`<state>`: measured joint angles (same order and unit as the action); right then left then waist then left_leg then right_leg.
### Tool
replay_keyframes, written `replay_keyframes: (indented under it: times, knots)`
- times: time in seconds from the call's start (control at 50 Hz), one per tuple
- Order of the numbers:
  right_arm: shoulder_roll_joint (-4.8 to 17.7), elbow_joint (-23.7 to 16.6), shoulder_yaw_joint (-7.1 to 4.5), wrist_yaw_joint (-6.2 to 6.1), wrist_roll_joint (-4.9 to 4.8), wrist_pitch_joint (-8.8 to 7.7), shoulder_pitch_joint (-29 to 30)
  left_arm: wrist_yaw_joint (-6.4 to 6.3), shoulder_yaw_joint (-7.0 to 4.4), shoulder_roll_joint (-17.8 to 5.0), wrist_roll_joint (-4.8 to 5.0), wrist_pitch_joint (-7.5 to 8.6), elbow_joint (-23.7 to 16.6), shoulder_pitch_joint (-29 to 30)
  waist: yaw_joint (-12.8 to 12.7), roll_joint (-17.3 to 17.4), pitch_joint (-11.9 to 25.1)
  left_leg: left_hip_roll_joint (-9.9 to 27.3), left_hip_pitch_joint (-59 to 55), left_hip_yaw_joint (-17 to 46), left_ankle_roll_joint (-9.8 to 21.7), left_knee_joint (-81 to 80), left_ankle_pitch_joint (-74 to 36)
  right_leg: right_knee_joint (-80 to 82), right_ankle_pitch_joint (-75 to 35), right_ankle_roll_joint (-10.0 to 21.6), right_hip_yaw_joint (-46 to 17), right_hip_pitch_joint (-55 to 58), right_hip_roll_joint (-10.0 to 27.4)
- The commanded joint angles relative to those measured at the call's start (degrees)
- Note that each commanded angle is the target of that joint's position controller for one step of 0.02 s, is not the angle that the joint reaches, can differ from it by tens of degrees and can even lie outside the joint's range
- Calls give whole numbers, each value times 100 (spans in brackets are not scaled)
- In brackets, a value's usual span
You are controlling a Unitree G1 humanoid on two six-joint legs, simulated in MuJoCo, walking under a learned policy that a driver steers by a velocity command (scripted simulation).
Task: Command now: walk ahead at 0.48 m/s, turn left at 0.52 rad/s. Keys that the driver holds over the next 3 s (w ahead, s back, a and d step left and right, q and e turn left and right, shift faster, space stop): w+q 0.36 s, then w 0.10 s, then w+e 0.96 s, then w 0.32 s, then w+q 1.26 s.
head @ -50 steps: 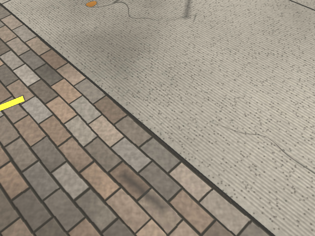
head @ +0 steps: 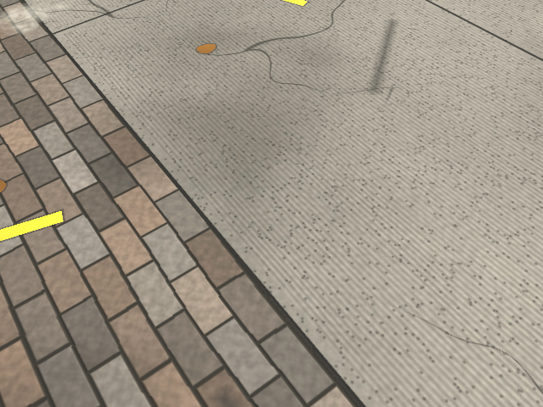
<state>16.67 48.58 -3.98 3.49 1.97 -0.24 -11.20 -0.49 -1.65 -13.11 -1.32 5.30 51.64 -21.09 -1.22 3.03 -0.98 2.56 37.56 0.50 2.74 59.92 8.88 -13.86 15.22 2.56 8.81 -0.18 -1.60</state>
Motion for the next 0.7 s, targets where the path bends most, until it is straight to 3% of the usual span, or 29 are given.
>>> replay_keyframes:
  times: [0.02,0.08,0.12,0.16,0.18,0.2,0.22,0.24,0.26,0.28,0.3,0.32,0.36,0.42,0.54,0.62,0.66,0.7]
  knots:
    - [-61,-622,110,105,1,-67,757,-2,-87,-546,2,91,-191,20,0,-817,-489,21,391,-263,-42,-891,-582,489,-2848,386,-269,-182,1332]
    - [-98,-878,193,164,12,-70,1319,-44,-121,-740,14,85,-46,-171,-86,-792,-574,-84,-149,-688,142,-1975,-658,463,-3352,340,18,-73,1448]
    - [5,-907,176,127,33,-61,1247,-86,-143,-867,18,47,41,-255,17,-812,-399,-331,-601,-903,377,-2310,-378,-24,-4771,281,223,290,1527]
    - [186,-761,106,53,52,-66,644,-147,-187,-1050,1,-45,84,-258,329,-937,53,-689,-1352,-1023,668,-2391,139,-1171,-6321,264,383,580,1606]
    - [334,-594,33,17,61,-98,40,-158,-210,-1137,-9,-105,74,-257,571,-946,424,-832,-2088,-923,835,-2565,276,-2094,-6265,275,382,445,1647]
    - [545,-308,-87,-57,105,-137,-834,-138,-217,-1166,-11,-143,27,-213,960,-736,882,-881,-3320,-708,1040,-2975,254,-3429,-5303,191,455,-189,1544]
    - [1022,-204,-239,-169,117,-129,-1289,-83,-147,-821,-76,-134,-130,-415,928,57,1358,374,-4609,881,1321,-3080,942,-5178,-1712,70,430,-1530,1220]
    - [1513,-427,-356,-197,4,-62,-1021,23,-116,-556,46,-112,-566,-459,584,1099,1947,1767,-5867,4263,2304,-3886,1066,-7104,1725,-229,-284,-3675,-12]
    - [1320,-417,-342,-252,-97,11,-1072,38,-198,-1013,0,-44,-714,383,881,40,1479,1585,-5615,3912,2109,-4333,866,-7156,1106,-170,-1112,-4385,267]
    - [1090,-369,-281,-310,-137,-3,-748,63,-153,-901,63,32,-812,567,651,-128,714,1482,-4806,3094,1944,-4432,321,-6706,494,-137,-1099,-4412,547]
    - [826,-342,-218,-318,-135,-52,-539,46,-142,-860,47,61,-727,470,346,-510,237,1205,-3953,2583,1710,-4520,-562,-6125,275,-160,-1073,-4014,732]
    - [718,-351,-182,-338,-152,-112,-366,40,-139,-814,-47,-20,-714,431,130,-572,67,897,-3401,2151,1572,-4549,-1178,-5793,305,-226,-1119,-3627,838]
    - [581,-365,-123,-324,-186,-232,-291,71,-126,-726,-178,-243,-676,208,-85,-463,155,596,-2942,1723,1495,-4633,-1807,-5400,367,-370,-1084,-3141,876]
    - [647,-237,-125,-300,-190,-341,-585,143,-104,-576,-168,-383,-778,476,-49,-310,35,380,-2730,1358,1342,-4860,-1861,-4758,-172,-481,-876,-3313,893]
    - [538,67,-36,-319,-181,-407,-1333,218,-75,-545,-64,-369,-1070,1621,433,-34,-167,299,-3580,913,686,-4987,-2496,-3259,-1567,-338,-670,-3900,818]
    - [486,252,40,-386,-83,-437,-1648,269,-14,-499,-11,-335,-1251,2264,644,-6,-357,525,-4252,657,627,-5044,-2875,-2541,-1628,-79,-501,-4019,591]
    - [501,340,64,-441,-20,-436,-1684,300,-4,-508,5,-306,-1313,2386,615,-10,-438,688,-4521,495,618,-4984,-3290,-2224,-1373,88,-463,-3876,415]
    - [590,353,75,-507,14,-451,-1464,286,-31,-567,15,-289,-1230,2060,356,71,-295,757,-4587,215,493,-4547,-4779,-1976,-889,314,-345,-3170,70]
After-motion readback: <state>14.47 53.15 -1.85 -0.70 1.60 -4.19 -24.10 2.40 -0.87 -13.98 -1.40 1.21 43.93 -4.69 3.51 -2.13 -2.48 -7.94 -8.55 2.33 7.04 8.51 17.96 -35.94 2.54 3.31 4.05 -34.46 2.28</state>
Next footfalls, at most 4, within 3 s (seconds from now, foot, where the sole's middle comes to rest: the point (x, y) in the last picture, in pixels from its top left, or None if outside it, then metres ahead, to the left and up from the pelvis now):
0.20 left None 0.27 0.09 -0.78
0.76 right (288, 356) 0.62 0.04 -0.78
1.28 left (226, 262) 0.90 0.22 -0.78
1.80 right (314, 210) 1.10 -0.04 -0.78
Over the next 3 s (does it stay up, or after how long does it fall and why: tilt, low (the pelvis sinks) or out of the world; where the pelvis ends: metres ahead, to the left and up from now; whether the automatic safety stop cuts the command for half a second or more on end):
stays up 1.62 0.04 -0.01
